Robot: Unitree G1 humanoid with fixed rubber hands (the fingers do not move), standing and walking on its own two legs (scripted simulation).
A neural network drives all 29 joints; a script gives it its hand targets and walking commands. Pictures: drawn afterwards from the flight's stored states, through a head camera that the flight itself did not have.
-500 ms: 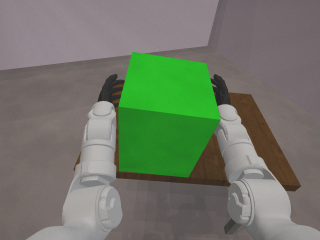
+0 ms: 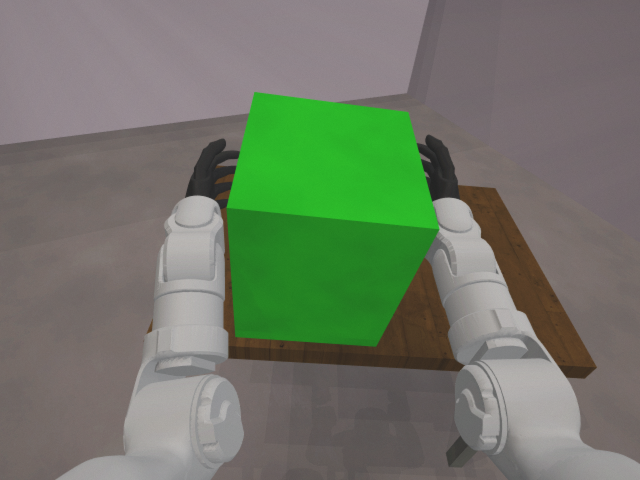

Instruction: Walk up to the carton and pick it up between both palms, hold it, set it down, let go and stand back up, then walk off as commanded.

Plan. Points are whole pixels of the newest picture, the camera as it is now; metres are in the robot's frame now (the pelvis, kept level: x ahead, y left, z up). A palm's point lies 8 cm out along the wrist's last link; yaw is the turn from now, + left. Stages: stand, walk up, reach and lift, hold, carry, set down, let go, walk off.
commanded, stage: reach and lift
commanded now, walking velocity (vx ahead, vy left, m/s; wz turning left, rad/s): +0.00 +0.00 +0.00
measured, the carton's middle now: (319, 227) +0.40 +0.02 +0.14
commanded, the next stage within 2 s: hold in 0.20 s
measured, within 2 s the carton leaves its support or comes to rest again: neither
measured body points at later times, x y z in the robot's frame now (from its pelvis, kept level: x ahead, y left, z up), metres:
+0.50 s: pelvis +0.00 +0.00 +0.00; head -0.05 +0.03 +0.45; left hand +0.38 +0.17 +0.20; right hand +0.41 -0.12 +0.22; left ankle +0.08 +0.13 -0.75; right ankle -0.01 -0.14 -0.75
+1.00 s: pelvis +0.00 +0.00 +0.00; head -0.05 +0.03 +0.45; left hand +0.38 +0.17 +0.21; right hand +0.40 -0.12 +0.23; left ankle +0.08 +0.13 -0.75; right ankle -0.01 -0.14 -0.75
